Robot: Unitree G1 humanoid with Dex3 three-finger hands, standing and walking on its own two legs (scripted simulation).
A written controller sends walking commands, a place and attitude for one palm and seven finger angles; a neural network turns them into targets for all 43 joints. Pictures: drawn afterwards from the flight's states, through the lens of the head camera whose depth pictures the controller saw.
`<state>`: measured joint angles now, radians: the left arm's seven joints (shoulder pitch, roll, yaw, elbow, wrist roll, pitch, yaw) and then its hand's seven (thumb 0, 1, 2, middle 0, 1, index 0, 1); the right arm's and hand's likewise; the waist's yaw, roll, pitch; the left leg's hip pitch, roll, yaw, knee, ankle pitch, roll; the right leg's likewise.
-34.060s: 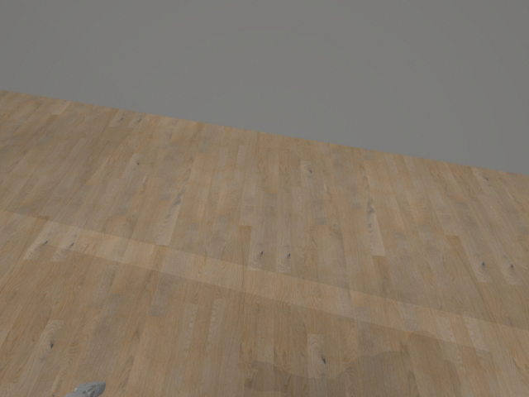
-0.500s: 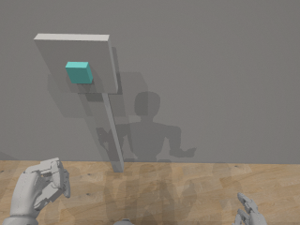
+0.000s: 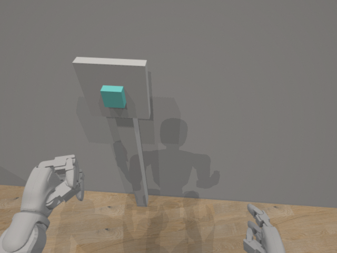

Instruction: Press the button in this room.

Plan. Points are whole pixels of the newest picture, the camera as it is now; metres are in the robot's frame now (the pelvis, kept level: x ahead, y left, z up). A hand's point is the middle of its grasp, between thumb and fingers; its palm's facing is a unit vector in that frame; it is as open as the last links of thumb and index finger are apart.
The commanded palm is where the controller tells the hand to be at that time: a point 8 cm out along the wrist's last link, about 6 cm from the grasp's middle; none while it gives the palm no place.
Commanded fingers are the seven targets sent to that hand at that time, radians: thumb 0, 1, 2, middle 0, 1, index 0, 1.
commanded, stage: raise the hand and make a fist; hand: left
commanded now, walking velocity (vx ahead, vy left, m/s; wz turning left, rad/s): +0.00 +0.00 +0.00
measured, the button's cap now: (114, 96) +0.48 +0.20 +0.12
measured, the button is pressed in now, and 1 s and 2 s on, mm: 0 0 0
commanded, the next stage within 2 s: aim a knuckle at the button in 0.48 s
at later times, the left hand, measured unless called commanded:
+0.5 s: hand (87, 180) +0.23 +0.18 +0.12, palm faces +0.05 -1.00 -0.06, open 3.1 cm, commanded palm +0.20 +0.24 +0.12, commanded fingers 0.00 0.90 0.90 -1.30 -1.50 -1.30 -1.50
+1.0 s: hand (106, 155) +0.29 +0.17 +0.11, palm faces +0.02 -1.00 -0.04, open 3.1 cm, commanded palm +0.27 +0.22 +0.11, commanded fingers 0.00 0.90 0.90 -1.30 -1.50 -1.30 -1.50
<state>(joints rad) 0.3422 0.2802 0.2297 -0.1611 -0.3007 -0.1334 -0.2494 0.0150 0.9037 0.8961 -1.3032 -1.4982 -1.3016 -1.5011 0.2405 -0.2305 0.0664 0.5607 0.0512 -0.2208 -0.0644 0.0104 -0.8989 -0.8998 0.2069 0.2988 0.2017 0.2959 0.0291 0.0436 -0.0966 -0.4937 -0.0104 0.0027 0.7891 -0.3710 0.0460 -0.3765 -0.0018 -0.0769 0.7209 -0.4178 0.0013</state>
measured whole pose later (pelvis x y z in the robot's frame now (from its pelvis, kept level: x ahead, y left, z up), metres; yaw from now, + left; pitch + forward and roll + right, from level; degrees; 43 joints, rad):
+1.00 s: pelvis +0.00 -0.03 +0.01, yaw -1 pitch +3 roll +0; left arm 0.02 0.29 0.26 0.19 -0.29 -0.13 -0.26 0.01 0.90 0.90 -1.30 -1.50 -1.30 -1.50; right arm 0.25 -0.27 0.03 0.62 0.06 -0.20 -0.08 0.01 -0.90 -0.90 0.20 0.30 0.20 0.30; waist 0.00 0.05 -0.06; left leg -0.42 0.01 0.02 0.68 -0.32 0.00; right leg -0.34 0.02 -0.06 0.66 -0.39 -0.04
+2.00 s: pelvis +0.00 -0.02 +0.00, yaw -3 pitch +9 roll -1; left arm -0.40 0.32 0.28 0.67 -0.21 -0.27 -0.19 0.01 0.91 0.90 -1.30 -1.50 -1.30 -1.50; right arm 0.34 -0.27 0.01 0.64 0.05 -0.02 -0.04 0.01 -0.90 -0.90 0.20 0.30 0.20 0.30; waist -0.06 0.03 -0.08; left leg -0.56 0.02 0.04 0.75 -0.35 0.03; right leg -0.48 0.02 -0.03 0.72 -0.40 -0.02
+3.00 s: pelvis +0.00 -0.02 +0.00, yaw -3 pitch +9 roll -1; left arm -0.51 0.34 0.30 0.78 -0.19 -0.27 -0.19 0.01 0.90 0.90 -1.30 -1.50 -1.30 -1.50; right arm 0.33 -0.27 0.02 0.62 0.05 0.00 -0.04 0.01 -0.90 -0.90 0.20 0.30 0.20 0.30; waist -0.07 0.03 -0.08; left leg -0.58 0.02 0.03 0.77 -0.35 0.02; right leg -0.50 0.03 -0.04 0.74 -0.40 -0.03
